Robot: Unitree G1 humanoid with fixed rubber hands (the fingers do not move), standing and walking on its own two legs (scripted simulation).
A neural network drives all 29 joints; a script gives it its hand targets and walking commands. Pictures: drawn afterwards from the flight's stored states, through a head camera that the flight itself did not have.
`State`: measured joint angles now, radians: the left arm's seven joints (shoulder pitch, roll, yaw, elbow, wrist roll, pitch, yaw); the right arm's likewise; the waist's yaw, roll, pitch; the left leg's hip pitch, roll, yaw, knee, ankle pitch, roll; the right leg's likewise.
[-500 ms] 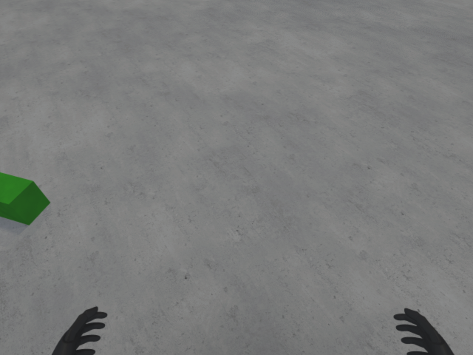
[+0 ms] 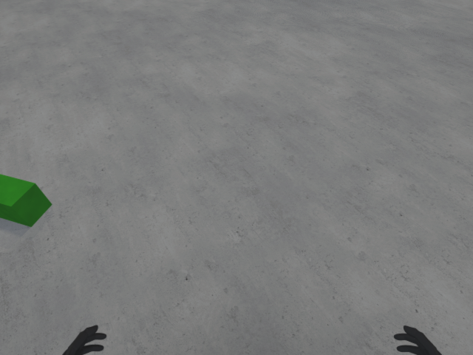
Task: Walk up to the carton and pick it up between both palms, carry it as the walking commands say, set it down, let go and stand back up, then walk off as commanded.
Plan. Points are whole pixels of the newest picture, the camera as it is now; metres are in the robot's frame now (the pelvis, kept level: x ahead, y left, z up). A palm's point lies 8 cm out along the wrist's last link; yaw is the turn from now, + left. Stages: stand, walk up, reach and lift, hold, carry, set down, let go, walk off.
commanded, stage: stand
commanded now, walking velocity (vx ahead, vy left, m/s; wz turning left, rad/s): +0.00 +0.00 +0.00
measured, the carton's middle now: (11, 199) +0.97 +1.19 -0.68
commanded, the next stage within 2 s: walk up in 0.82 s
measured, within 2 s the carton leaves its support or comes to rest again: neither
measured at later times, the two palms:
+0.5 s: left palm out of the picture +0.11 +0.31 -0.08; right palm out of the picture +0.11 -0.31 -0.09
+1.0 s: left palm out of the picture +0.10 +0.31 -0.09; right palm out of the picture +0.10 -0.31 -0.09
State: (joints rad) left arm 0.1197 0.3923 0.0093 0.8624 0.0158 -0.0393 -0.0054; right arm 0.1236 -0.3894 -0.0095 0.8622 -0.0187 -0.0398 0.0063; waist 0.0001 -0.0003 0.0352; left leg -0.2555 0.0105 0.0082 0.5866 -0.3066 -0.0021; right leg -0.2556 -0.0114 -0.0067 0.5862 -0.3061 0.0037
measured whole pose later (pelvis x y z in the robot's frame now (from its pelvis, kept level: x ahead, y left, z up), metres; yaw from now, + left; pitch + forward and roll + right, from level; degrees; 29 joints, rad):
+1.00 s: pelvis +0.00 +0.00 +0.02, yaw +0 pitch -2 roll +0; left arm 0.08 0.40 0.00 1.06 0.01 -0.02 0.00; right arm 0.09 -0.40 -0.01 1.06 -0.01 -0.02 0.00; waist 0.00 0.00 0.04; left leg -0.13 0.01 0.01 0.35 -0.19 -0.01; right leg -0.13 -0.01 0.00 0.35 -0.19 0.01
